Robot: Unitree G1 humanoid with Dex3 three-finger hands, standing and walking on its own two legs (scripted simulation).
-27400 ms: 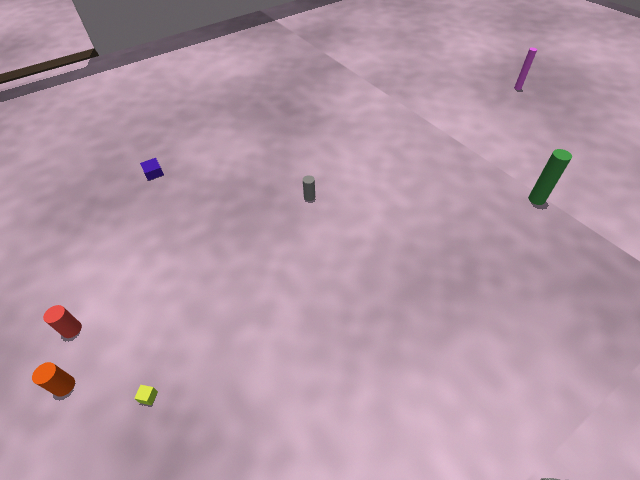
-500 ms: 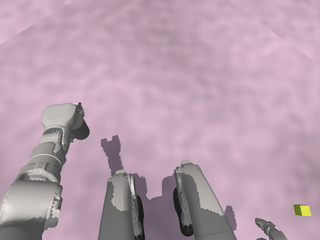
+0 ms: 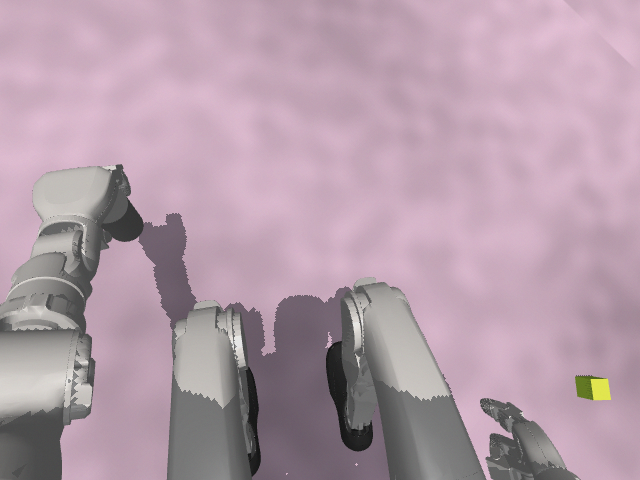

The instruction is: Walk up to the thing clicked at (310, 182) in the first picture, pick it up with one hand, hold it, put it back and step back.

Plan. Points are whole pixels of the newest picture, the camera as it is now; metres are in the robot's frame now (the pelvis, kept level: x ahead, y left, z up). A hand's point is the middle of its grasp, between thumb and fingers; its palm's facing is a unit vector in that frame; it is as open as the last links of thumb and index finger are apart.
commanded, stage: crouch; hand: left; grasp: from above
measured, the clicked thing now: (117, 216) +0.45 +0.25 -0.21
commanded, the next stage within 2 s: lower in 0.58 s
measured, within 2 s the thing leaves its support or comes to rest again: rests again in 1.52 s
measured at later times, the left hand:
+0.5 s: hand (111, 221) +0.45 +0.27 -0.23, palm faces -0.46 -0.05 -0.89, open 8.2 cm
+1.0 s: hand (119, 224) +0.46 +0.27 -0.27, palm faces -0.47 -0.05 -0.88, open 8.0 cm
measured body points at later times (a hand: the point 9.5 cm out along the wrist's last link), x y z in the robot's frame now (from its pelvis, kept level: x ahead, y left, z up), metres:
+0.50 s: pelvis -0.01 -0.01 -0.06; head +0.23 +0.04 +0.31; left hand +0.47 +0.27 -0.18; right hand +0.02 -0.28 -0.17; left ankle +0.07 +0.10 -0.40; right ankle +0.08 -0.12 -0.40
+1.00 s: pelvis -0.01 +0.00 -0.10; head +0.24 +0.06 +0.27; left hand +0.48 +0.27 -0.22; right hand +0.02 -0.28 -0.19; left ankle +0.07 +0.10 -0.40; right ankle +0.08 -0.12 -0.40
